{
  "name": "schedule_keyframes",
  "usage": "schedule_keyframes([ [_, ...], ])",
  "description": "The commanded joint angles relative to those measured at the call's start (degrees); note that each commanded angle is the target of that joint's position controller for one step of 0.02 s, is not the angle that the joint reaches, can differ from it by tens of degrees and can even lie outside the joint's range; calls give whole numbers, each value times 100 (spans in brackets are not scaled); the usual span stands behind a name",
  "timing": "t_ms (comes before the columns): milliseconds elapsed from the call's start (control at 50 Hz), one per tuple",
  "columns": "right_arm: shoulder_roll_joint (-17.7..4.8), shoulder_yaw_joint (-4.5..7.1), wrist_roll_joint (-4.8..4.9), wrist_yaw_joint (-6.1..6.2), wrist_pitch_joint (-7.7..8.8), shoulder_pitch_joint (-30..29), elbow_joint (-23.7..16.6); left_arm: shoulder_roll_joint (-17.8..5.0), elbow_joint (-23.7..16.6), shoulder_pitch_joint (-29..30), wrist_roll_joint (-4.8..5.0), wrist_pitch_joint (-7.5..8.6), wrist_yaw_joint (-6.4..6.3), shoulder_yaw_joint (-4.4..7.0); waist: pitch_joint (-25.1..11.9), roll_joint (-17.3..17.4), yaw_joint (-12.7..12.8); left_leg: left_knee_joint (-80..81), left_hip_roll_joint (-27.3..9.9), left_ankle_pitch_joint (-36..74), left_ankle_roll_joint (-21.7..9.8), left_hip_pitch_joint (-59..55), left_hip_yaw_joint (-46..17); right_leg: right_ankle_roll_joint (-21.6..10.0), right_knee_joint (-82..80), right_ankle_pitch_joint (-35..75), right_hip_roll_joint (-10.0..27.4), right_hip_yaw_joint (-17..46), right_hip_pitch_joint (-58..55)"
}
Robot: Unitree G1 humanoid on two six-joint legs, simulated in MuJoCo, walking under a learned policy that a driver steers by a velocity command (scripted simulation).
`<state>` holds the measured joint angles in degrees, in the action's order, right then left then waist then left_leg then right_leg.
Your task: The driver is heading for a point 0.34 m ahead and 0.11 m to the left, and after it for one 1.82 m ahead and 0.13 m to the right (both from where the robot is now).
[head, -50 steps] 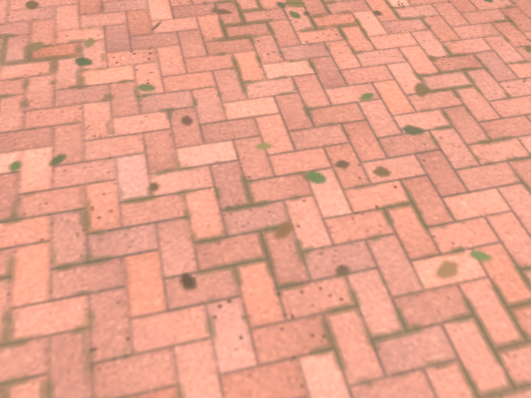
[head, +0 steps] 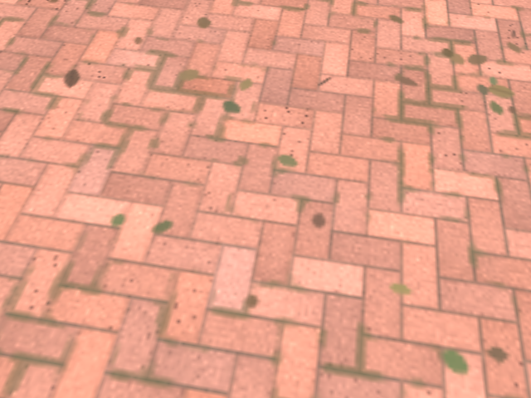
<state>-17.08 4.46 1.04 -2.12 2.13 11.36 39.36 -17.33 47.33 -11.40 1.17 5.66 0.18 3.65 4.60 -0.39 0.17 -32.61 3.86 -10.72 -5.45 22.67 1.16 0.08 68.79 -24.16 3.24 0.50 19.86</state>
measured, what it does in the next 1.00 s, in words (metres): walks ahead: right foot, then left foot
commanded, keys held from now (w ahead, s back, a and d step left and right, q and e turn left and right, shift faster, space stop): w+q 0.24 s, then q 0.30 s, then e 0.46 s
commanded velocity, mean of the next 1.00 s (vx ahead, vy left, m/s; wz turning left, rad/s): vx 0.23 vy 0.00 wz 0.28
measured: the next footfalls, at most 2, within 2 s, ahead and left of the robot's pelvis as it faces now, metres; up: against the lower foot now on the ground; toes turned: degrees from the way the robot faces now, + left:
right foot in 0.36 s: +0.41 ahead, -0.11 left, +0.00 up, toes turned +13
left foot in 0.74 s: +0.34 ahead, +0.14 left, +0.00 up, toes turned +18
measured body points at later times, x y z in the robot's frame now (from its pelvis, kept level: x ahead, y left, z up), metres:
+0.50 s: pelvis +0.26 -0.04 +0.00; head +0.30 -0.03 +0.45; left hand +0.38 +0.26 -0.08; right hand +0.43 -0.30 -0.11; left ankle +0.14 +0.06 -0.64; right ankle +0.38 -0.12 -0.73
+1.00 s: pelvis +0.33 -0.01 +0.00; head +0.35 -0.01 +0.45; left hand +0.36 +0.29 -0.12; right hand +0.56 -0.23 -0.09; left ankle +0.30 +0.12 -0.73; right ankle +0.37 -0.12 -0.73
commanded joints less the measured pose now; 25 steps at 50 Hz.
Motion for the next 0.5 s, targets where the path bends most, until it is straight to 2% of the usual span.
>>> schedule_keyframes([
  [20, -632, 153, -91, 68, 147, 190, -410, -745, -515, 130, -122, 167, -15, 175, -760, 291, 14, 1856, -1477, 714, -1106, -1771, -2395, -38, -307, 615, 407, 464, 1682],
  [60, -716, 174, -66, 127, 174, 218, -420, -615, -528, 81, -188, 51, -16, 162, -731, 256, 81, 1982, -1370, 1358, -1170, -1390, -2111, 151, -726, 833, 361, 362, 1488],
  [100, -851, 213, -42, 211, 180, 389, -363, -482, -641, 398, -216, -12, -36, 119, -583, 214, 19, 2041, -1232, 1576, -1131, -1176, -1815, 328, -1396, 1333, 264, 290, 1587],
  [160, -891, 230, -9, 295, 134, 612, -277, -310, -818, 1028, -188, 2, -5, 38, -437, 385, -220, 1986, -944, 1117, -859, -990, -1539, 430, -2742, 2436, 30, 273, 1400],
  [200, -922, 243, 4, 315, 105, 762, -210, -270, -924, 1381, -137, 36, 47, 5, -370, 481, -369, 1943, -900, 745, -727, -890, -1570, 423, -3396, 2895, -141, 236, 1115],
  [240, -929, 253, 30, 318, 81, 938, -120, -342, -1024, 1599, -87, 80, 95, 16, -339, 529, -453, 1790, -1008, 553, -685, -1014, -1803, 373, -3706, 2994, -222, 309, 977],
  [280, -878, 253, 32, 354, 8, 1003, -68, -491, -1072, 1609, -132, 126, 130, 73, -342, 594, -409, 1278, -1032, 1071, -561, -1368, -2037, 263, -4065, 2778, -345, 377, 904],
  [320, -869, 271, 15, 407, -80, 920, -110, -627, -1033, 1349, -157, 178, 145, 146, -507, 789, -258, 684, -1035, 1690, -390, -1649, -2308, 101, -4209, 2385, -447, 378, 586],
  [340, -807, 255, 23, 422, -109, 755, -189, -674, -942, 1003, -181, 207, 127, 187, -675, 832, -53, 297, -893, 1918, -247, -1649, -2327, -15, -4429, 2560, -466, 280, 128],
  [360, -629, 195, 14, 416, -106, 630, -300, -817, -883, 556, -258, 238, 92, 240, -1064, 733, 196, -464, -560, 1957, -5, -1421, -2142, -229, -4582, 3232, -161, 382, -775],
  [380, -314, 78, -106, 425, -98, 650, -502, -1189, -858, -171, -363, 224, 43, 309, -1968, -96, 406, -2097, -134, 307, 300, -566, -1654, -607, -4174, 4925, 1013, 1366, -2399],
  [400, -119, 5, 3, 384, -92, 1997, -472, -1346, -727, -364, -339, 88, 75, 337, -2873, -1884, -160, -3738, 488, -3353, 618, 1091, -1263, -1785, -4143, 5409, 2462, 3530, -4056],
  [420, -808, 130, 62, 387, -143, 2050, -272, -903, -855, -175, -178, -11, 82, 258, -2687, -1208, -58, -4385, -78, -2817, 758, 1484, -1358, -1680, -4380, 4025, 2354, 3656, -3660],
  [440, -1079, 222, 66, 400, -226, 1272, -368, -531, -981, 86, -166, -91, 33, 151, -1895, -786, 157, -4503, -241, -2373, 859, 1711, -1088, -1412, -4520, 3536, 1965, 2658, -2967],
  [460, -1084, 245, 36, 442, -321, 899, -433, -424, -989, 414, -207, -178, 8, 85, -1439, -436, 96, -4336, -421, -2047, 925, 1615, -883, -1260, -4675, 3383, 1654, 2019, -2210],
  [480, -1049, 271, -3, 463, -404, 738, -510, -378, -974, 625, -209, -235, -10, 62, -1055, -454, -2, -4128, -576, -1867, 951, 1481, -810, -1230, -4817, 3293, 1446, 1608, -1550],
  [500, -863, 246, 25, 452, -481, 818, -531, -464, -920, 726, -254, -259, -30, 77, -851, -637, -142, -3877, -663, -1733, 944, 1089, -683, -1179, -5036, 3183, 1251, 1198, -944],
])
Velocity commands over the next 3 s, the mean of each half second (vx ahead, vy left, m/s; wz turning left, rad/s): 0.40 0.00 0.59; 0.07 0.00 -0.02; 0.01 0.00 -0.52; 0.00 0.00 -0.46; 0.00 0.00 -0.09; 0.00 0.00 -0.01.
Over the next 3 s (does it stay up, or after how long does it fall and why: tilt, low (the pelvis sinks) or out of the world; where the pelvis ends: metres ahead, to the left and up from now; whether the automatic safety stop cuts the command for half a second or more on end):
stays up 0.33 -0.01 0.01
